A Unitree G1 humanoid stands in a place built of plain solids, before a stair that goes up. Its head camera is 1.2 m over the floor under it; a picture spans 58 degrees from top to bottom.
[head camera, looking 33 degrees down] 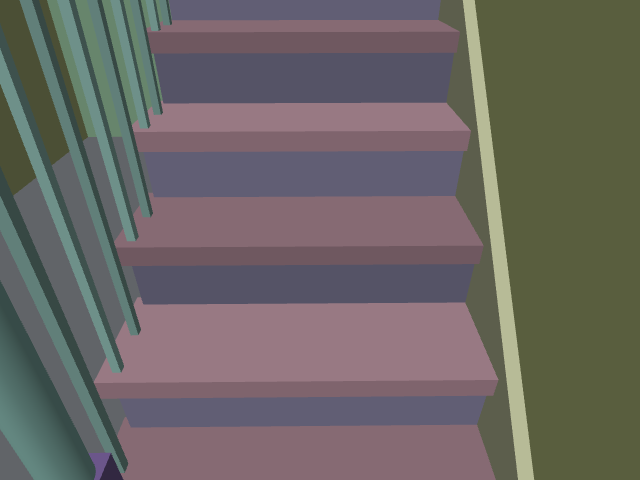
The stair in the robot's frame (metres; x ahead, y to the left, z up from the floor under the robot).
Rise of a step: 0.21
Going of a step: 0.23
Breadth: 0.91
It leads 1 degrees to the left of straight ahead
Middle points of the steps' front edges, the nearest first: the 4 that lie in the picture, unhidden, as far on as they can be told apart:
0.64 0.05 0.41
0.87 0.05 0.61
1.11 0.06 0.82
1.34 0.06 1.03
